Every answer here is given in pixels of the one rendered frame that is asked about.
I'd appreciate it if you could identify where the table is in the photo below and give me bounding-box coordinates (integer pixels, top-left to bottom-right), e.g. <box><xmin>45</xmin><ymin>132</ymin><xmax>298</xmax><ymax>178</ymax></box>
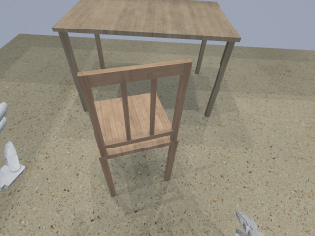
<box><xmin>52</xmin><ymin>0</ymin><xmax>241</xmax><ymax>117</ymax></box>

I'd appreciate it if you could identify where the right robot hand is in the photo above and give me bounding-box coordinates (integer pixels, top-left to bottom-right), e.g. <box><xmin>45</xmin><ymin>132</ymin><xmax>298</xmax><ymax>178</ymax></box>
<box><xmin>234</xmin><ymin>211</ymin><xmax>263</xmax><ymax>236</ymax></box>

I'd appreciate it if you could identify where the chair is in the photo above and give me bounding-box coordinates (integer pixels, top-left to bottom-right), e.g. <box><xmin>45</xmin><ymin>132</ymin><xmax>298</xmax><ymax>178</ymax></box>
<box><xmin>77</xmin><ymin>59</ymin><xmax>193</xmax><ymax>197</ymax></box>

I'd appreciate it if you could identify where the left robot hand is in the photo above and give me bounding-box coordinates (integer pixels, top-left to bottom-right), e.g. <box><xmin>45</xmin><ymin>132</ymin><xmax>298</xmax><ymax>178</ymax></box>
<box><xmin>0</xmin><ymin>102</ymin><xmax>25</xmax><ymax>191</ymax></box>

